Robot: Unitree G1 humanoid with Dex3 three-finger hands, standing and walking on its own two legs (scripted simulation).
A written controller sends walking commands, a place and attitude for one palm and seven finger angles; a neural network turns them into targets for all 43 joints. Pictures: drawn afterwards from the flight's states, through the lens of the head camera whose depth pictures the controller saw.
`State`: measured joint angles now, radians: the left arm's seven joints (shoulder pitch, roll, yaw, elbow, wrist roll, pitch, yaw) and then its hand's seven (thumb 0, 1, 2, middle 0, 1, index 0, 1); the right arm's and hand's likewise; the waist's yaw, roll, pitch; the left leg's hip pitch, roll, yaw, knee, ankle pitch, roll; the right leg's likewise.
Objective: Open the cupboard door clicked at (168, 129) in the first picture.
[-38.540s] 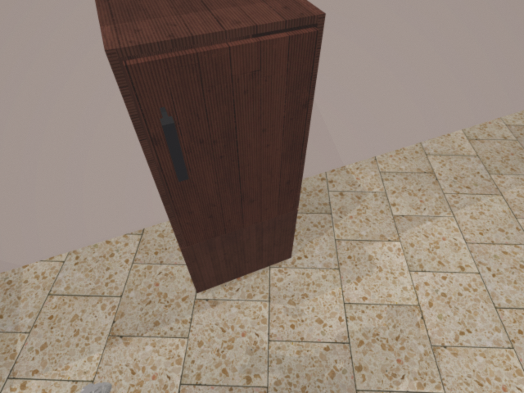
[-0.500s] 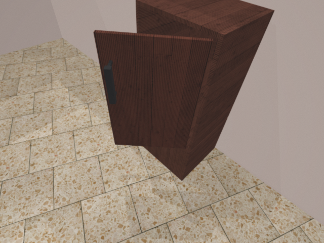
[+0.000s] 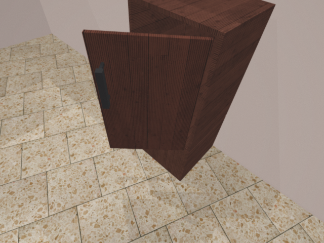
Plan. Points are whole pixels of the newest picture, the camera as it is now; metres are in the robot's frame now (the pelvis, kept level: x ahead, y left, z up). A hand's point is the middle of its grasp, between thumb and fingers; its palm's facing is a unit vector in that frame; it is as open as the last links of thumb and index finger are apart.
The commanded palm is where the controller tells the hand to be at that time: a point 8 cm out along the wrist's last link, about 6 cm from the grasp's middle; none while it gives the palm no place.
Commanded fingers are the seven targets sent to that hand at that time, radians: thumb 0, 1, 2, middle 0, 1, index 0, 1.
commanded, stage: shuffle to correct the standing spot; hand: left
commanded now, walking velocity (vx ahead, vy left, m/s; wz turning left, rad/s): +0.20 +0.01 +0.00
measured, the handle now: (104, 86) +0.58 +0.24 +0.04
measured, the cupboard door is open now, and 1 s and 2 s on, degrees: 43 43 43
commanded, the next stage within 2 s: come to a stop and stand still in 0.02 s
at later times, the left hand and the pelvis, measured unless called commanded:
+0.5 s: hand out of the picture +0.05 +0.20 -0.18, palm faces +0.04 -0.98 -0.17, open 7.4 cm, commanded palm none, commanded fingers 0.00 0.90 0.90 -0.20 -0.30 -0.20 -0.30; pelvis +0.05 +0.03 +0.00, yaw +0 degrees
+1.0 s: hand out of the picture +0.02 +0.17 -0.17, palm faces +0.06 -0.99 -0.13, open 7.3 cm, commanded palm none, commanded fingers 0.00 0.90 0.90 -0.20 -0.30 -0.20 -0.30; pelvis +0.03 +0.01 +0.01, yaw +1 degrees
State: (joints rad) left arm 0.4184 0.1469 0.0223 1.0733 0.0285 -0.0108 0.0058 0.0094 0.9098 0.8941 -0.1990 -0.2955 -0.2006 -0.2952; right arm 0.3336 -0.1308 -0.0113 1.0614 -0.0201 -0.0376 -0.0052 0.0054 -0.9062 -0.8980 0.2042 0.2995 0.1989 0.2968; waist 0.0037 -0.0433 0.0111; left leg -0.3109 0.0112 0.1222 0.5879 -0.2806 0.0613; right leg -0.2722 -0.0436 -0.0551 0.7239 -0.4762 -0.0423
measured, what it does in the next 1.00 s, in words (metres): steps on the spot: left foot, then right foot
